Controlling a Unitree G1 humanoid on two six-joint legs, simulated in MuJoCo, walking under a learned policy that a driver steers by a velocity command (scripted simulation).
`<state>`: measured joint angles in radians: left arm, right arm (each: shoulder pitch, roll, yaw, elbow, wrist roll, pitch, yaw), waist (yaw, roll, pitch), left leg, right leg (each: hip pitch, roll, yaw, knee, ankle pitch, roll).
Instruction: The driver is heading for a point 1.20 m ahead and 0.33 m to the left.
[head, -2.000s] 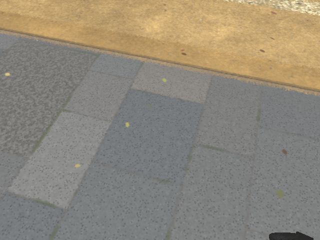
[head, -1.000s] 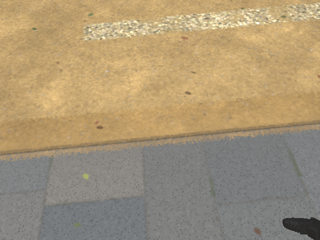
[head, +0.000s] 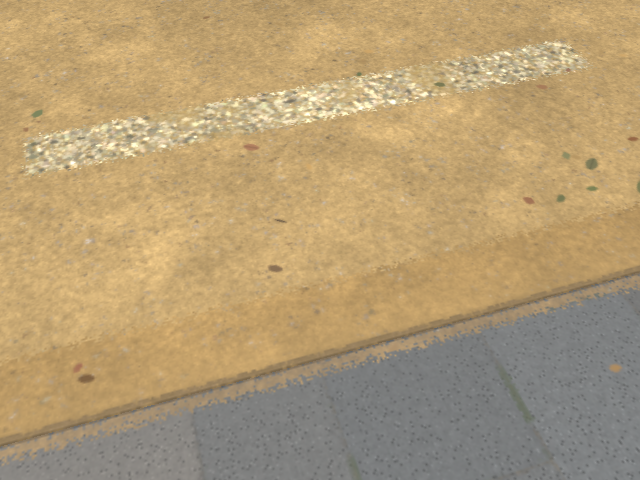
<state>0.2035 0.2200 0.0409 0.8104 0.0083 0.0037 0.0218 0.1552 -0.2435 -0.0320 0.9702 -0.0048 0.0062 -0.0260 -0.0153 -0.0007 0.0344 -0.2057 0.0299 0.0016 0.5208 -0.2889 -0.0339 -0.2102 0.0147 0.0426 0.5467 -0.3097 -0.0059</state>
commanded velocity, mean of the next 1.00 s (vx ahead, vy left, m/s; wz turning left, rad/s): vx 0.23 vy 0.00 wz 0.00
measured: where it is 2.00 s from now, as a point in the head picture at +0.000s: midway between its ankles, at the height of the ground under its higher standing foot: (276, 350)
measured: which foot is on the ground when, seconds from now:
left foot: down 0.00-1.00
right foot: down 0.00-0.56, up 0.58-1.00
